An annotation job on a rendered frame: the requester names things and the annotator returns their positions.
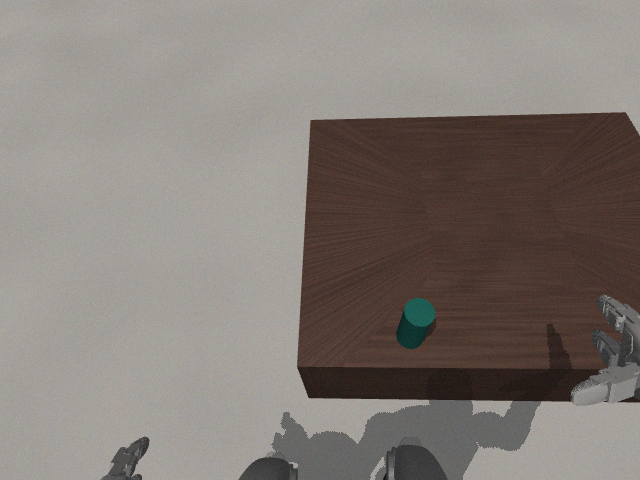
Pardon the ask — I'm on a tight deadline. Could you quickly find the can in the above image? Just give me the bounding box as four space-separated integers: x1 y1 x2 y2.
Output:
396 298 435 349

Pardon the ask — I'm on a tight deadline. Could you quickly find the right robot hand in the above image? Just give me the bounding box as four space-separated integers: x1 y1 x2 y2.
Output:
570 295 640 406

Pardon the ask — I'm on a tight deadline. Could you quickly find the left robot hand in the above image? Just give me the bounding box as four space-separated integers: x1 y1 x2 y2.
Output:
100 437 149 480

